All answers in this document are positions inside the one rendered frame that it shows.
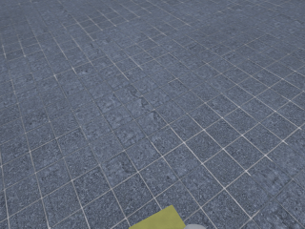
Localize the carton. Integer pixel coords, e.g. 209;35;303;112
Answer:
129;205;186;229

